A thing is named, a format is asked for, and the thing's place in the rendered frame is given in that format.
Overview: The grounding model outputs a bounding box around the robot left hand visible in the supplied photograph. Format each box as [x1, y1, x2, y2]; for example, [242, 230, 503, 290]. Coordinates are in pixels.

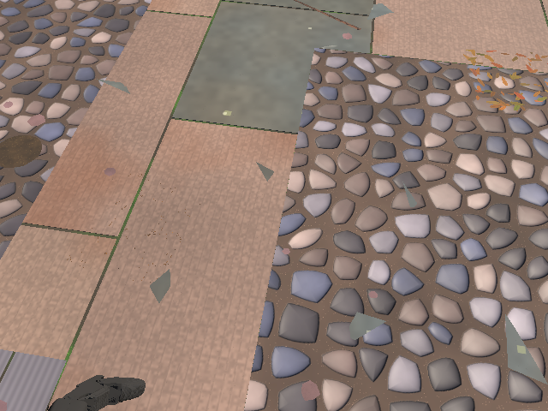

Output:
[47, 375, 146, 411]

